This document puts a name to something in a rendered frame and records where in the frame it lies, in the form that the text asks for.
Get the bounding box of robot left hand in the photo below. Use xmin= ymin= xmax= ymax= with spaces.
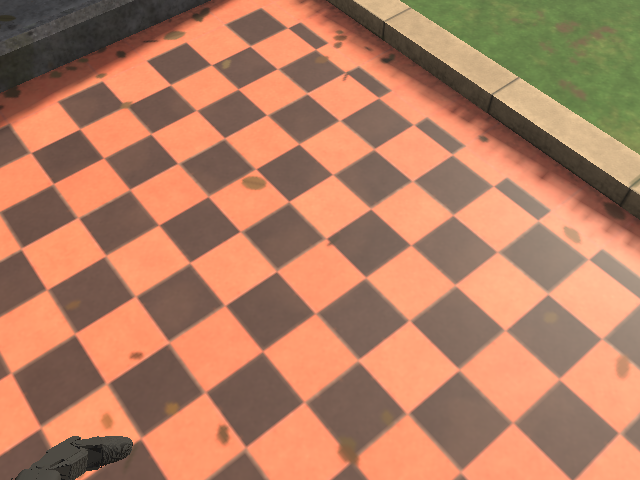
xmin=11 ymin=436 xmax=133 ymax=480

